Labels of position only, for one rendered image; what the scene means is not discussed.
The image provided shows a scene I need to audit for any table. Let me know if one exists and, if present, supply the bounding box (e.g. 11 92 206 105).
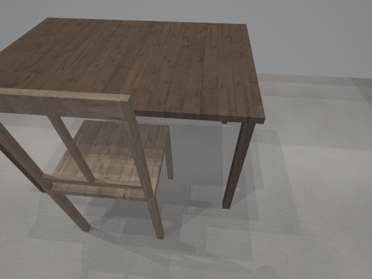
0 17 265 209

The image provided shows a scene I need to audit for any chair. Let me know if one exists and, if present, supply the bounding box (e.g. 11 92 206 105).
0 88 174 239

